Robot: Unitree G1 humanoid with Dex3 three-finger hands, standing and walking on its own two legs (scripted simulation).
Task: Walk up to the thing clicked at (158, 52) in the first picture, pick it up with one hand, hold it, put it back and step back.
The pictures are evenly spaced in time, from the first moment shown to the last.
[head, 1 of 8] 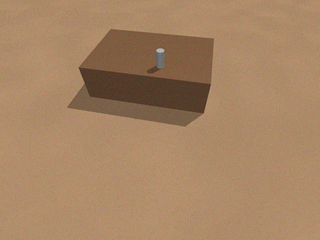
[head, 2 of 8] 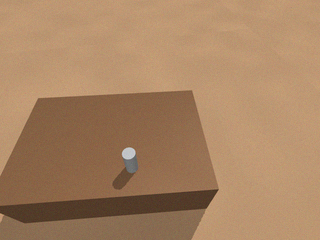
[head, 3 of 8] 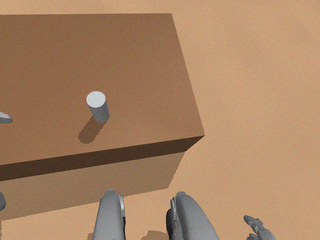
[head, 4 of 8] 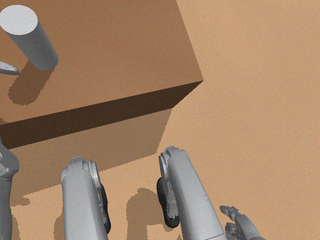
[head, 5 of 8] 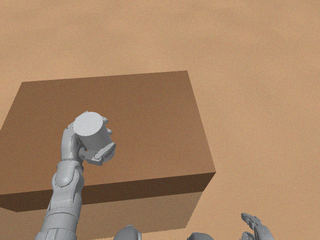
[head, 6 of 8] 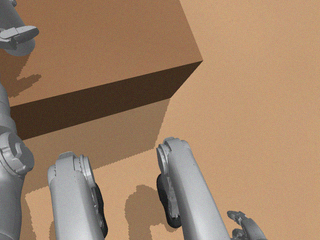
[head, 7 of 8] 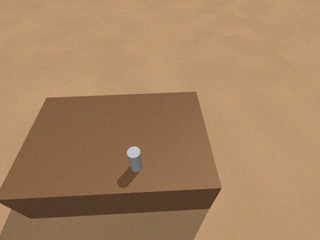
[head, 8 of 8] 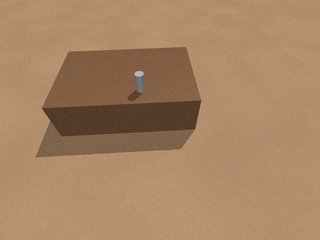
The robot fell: no
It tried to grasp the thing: yes
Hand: left
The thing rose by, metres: 0.39
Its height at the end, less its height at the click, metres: +0.00
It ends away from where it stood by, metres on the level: 0.01
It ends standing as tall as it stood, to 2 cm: yes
